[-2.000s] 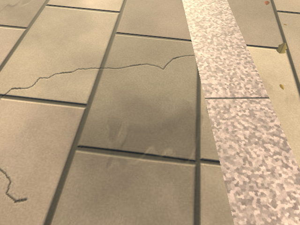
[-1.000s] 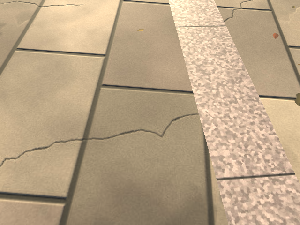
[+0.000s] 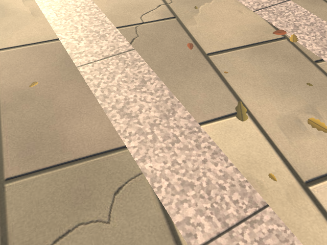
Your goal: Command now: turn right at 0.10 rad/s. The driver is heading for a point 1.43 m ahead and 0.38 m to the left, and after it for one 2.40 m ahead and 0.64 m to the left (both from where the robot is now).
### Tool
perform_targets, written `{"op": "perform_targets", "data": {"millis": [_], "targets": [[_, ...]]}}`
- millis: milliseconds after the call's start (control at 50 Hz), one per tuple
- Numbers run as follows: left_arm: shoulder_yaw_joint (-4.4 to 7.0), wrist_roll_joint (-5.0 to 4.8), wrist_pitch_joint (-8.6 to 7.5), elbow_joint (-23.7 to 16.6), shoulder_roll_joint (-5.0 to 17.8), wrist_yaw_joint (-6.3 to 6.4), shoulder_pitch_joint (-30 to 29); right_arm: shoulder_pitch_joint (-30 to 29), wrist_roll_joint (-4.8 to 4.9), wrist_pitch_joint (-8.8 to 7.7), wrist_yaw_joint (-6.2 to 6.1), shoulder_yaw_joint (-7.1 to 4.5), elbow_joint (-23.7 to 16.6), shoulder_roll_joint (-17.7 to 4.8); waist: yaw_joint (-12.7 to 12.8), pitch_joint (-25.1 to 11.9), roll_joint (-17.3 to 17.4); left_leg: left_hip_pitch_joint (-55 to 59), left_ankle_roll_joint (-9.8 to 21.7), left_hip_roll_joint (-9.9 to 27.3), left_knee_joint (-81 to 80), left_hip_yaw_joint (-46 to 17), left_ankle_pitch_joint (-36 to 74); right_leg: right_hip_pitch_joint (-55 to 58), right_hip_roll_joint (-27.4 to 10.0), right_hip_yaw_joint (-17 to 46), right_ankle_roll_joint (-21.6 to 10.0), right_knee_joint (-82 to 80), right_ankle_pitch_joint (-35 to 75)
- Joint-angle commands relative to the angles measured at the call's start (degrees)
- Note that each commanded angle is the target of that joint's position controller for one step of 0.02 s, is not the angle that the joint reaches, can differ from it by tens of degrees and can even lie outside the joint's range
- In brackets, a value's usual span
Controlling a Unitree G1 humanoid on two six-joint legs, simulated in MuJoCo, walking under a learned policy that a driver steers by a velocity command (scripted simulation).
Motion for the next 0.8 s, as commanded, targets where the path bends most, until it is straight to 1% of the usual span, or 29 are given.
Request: {"op": "perform_targets", "data": {"millis": [20, 40, 60, 80, 100, 140, 220, 440, 460, 480, 500, 520, 540, 560, 580, 600, 620, 640, 660, 680, 700, 720, 740, 760, 780, 800], "targets": [[1.85, -0.15, -0.05, -2.92, 7.36, 0.14, -0.54, 1.01, -0.38, -1.25, 0.75, -1.74, -2.8, -8.59, -1.77, -4.88, 4.83, 0.59, 2.62, 4.67, -6.44, -5.72, 8.86, 6.36, -3.18, 2.02, -2.2, -0.89, 13.44], [1.85, -0.23, -0.1, -2.42, 6.33, -0.03, 0.3, -0.2, -0.33, -1.3, 0.82, -1.69, -2.49, -8.66, -0.43, -4.86, 3.67, 2.32, 1.6, 3.54, -5.46, -3.65, 6.81, 3.83, -2.78, 2.1, -3.2, -1.17, 9.49], [1.51, -0.02, -0.31, -2.01, 5.14, -0.16, 0.62, -1.58, -0.11, -1.2, 0.77, -1.66, -2.49, -8.49, 0.03, -4.02, 3.53, 2.83, 1.22, 3.2, -4.37, -2.88, 6.47, 2.68, -2.87, 2.56, -3.24, -2.27, 8.28], [1.37, 0.19, -0.56, -1.63, 4.95, -0.13, 0.32, -2.01, 0.0, -1.03, 0.58, -1.45, -2.45, -7.53, -0.29, -3.66, 2.49, 3.2, 1.23, 3.12, -3.73, -2.44, 7.16, 1.99, -3.11, 2.88, -3.0, -3.0, 8.53], [1.3, 0.18, -0.87, -1.44, 4.88, -0.12, -0.08, -2.05, 0.02, -0.76, 0.38, -1.35, -2.31, -7.3, -0.51, -3.14, 1.15, 3.42, 1.27, 2.95, -3.23, -2.31, 8.33, 1.56, -3.21, 3.04, -2.82, -3.26, 9.47], [1.23, 0.12, -1.41, -0.78, 4.8, 0.03, 0.2, -1.63, 0.0, -0.43, 0.15, -1.38, -1.78, -7.36, -0.79, -3.13, 0.06, 4.32, 1.26, 2.71, -2.84, -2.03, 8.98, 1.22, -3.3, 3.16, -2.6, -3.37, 10.0], [1.06, -0.06, -1.86, 0.52, 4.64, 0.37, 0.66, -1.8, 0.07, -0.06, -0.09, -1.36, -0.39, -7.11, -0.76, -2.32, -0.08, 4.97, 0.89, 2.4, -3.09, -1.84, 8.51, 0.88, -3.33, 3.33, -2.44, -3.91, 9.05], [0.69, -0.28, -2.41, 5.33, 3.89, 0.88, 1.74, -0.91, 0.29, 0.32, -0.78, -1.55, 5.26, -7.06, -0.53, -1.03, 1.45, 5.21, 0.09, 1.87, -4.78, -1.52, 7.37, 2.16, -2.83, 2.49, -2.36, -4.91, 8.44], [0.61, -0.31, -2.34, 6.35, 3.55, 0.95, 2.7, 0.14, 0.28, 0.42, -0.84, -1.43, 6.22, -6.53, -0.56, -2.08, 1.11, 5.52, 0.14, 1.12, -4.91, -0.68, 2.36, 2.63, -2.33, 2.08, -2.54, -5.64, 2.79], [0.84, -0.58, -2.16, 6.96, 4.12, 1.08, 3.15, 0.42, 0.59, 0.54, -0.96, -1.52, 6.8, -6.65, -0.33, -1.12, 0.76, 4.11, 0.55, -0.15, -3.99, 0.48, -5.17, 1.87, -1.64, 1.91, -3.24, -6.12, -6.95], [1.24, -0.91, -2.04, 7.26, 5.22, 1.18, 3.63, 0.26, 0.97, 0.51, -1.09, -1.67, 6.91, -6.95, 0.06, 0.79, 0.09, 1.35, 1.27, -1.1, -2.58, 1.21, -13.07, 0.29, -1.73, 2.85, -4.44, -6.92, -17.95], [1.39, -1.13, -2.2, 7.34, 5.81, 1.25, 4.11, -0.14, 1.19, 0.17, -1.19, -1.64, 6.67, -6.83, 0.43, 3.25, -0.97, -1.79, 1.96, -1.37, -1.38, 1.21, -18.03, -1.45, -3.08, 5.21, -5.83, -8.68, -25.78], [1.48, -1.4, -2.7, 7.51, 6.22, 1.22, 5.18, -0.58, 1.43, -0.55, -1.16, -1.55, 6.34, -6.44, 0.94, 5.23, -2.5, -4.51, 2.48, -1.4, 0.52, 1.3, -19.3, -2.01, -5.26, 8.65, -7.41, -10.92, -30.32], [1.69, -1.69, -3.39, 8.04, 6.92, 1.09, 6.63, -0.86, 1.72, -1.55, -0.96, -1.39, 6.05, -5.59, 1.23, 6.14, -5.0, -6.86, 2.64, -1.61, 3.62, 2.16, -16.95, -0.83, -8.44, 13.59, -9.24, -13.45, -32.81], [1.93, -1.82, -3.99, 8.57, 7.6, 0.92, 7.71, -0.83, 1.98, -2.61, -0.6, -1.27, 5.97, -4.73, 1.27, 6.1, -7.86, -7.99, 2.84, -1.98, 7.28, 3.06, -12.92, 0.55, -11.9, 19.21, -11.28, -16.24, -33.99], [2.05, -1.94, -4.39, 8.72, 7.92, 0.81, 7.62, -0.67, 2.14, -3.51, -0.21, -1.34, 6.01, -4.78, 1.04, 6.52, -9.0, -7.47, 3.71, -1.22, 8.51, 2.32, -10.62, -0.09, -14.0, 22.63, -12.72, -17.52, -32.97], [1.95, -2.01, -4.6, 8.32, 7.63, 0.73, 6.2, 0.67, 2.31, -4.22, 0.23, -1.49, 6.51, -5.03, -0.13, 6.5, -8.77, -4.94, 4.9, -0.53, 7.1, 1.74, -9.89, -1.74, -14.21, 22.53, -12.78, -17.35, -30.63], [1.69, -2.14, -4.67, 7.53, 7.06, 0.58, 3.45, 3.83, 2.54, -4.76, 0.63, -1.54, 7.69, -4.83, -2.37, 6.11, -8.36, 0.41, 6.11, -0.31, 2.19, 1.57, -9.02, -4.43, -12.79, 19.74, -11.55, -15.81, -27.4], [1.25, -2.22, -4.69, 6.16, 5.71, 0.47, -0.39, 8.8, 2.5, -5.06, 0.83, -1.87, 9.8, -5.48, -4.98, 5.48, -5.99, 8.53, 6.97, 0.56, -3.73, -0.5, -6.74, -9.06, -9.4, 14.39, -9.07, -11.82, -21.74], [0.42, -2.25, -5.15, 4.28, 2.64, 0.51, -4.04, 14.46, 2.19, -5.3, 0.86, -2.86, 11.95, -9.03, -6.83, 4.82, 2.81, 14.01, 9.06, 5.85, -9.96, -10.84, -12.47, -14.76, -3.0, 4.33, -5.02, 0.0, -14.37], [0.23, -2.29, -6.23, 2.2, 1.21, 0.67, -5.15, 19.8, 1.92, -5.48, 1.27, -4.3, 13.42, -14.69, -7.26, 3.88, 16.61, 21.65, 14.55, 16.05, -18.74, -30.42, -16.86, -23.87, 2.5, -4.06, -1.66, 15.91, -11.65], [0.98, -2.89, -7.24, 1.96, 4.56, 0.72, -5.38, 19.6, 0.9, -5.65, 1.52, -3.73, 12.91, -13.1, -7.35, 5.27, 15.6, 23.81, 17.79, 21.43, -20.38, -38.87, -12.51, -31.81, 0.95, -1.28, -1.62, 26.4, -18.37], [1.22, -3.25, -7.98, 3.12, 5.2, 0.22, -2.86, 17.14, 0.72, -5.85, 1.47, -2.84, 11.92, -9.88, -5.09, 5.57, 10.12, 25.01, 16.75, 20.2, -18.55, -34.43, -7.6, -34.16, -1.83, 0.59, -2.64, 32.03, -14.96], [1.11, -3.18, -8.39, 4.24, 4.39, -0.2, -1.16, 16.03, 0.94, -5.87, 1.52, -2.6, 11.24, -8.92, -4.11, 4.3, 8.49, 26.54, 15.08, 18.41, -18.25, -29.6, -4.54, -35.67, -3.44, -0.3, -3.52, 33.54, -10.43], [1.19, -2.87, -8.56, 4.19, 4.18, -0.5, -2.08, 15.42, 1.24, -5.65, 1.58, -2.34, 10.99, -8.6, -3.89, 4.57, 7.31, 26.7, 13.75, 17.65, -18.81, -25.48, -0.32, -36.99, -5.15, -1.23, -3.88, 32.81, -6.7], [1.39, -2.38, -8.56, 3.91, 4.16, -0.86, -3.61, 15.41, 1.17, -5.24, 1.51, -1.73, 10.99, -7.1, -3.86, 4.3, 6.9, 25.6, 12.43, 16.08, -19.57, -21.03, 5.21, -35.62, -6.43, -2.04, -3.78, 30.84, -3.57]]}}
Keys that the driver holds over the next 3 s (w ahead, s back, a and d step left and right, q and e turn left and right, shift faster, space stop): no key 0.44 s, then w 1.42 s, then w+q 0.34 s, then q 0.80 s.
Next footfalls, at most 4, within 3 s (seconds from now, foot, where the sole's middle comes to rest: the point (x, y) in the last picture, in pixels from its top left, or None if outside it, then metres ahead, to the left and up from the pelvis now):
1.10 right None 0.40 -0.13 -0.77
1.62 left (139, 195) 0.71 0.12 -0.77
2.16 right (187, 142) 1.01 -0.11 -0.77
2.62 left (134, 130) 1.09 0.16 -0.77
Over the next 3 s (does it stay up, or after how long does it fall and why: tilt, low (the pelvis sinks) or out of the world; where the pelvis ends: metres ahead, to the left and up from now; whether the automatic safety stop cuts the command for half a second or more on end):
stays up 1.04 0.02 0.00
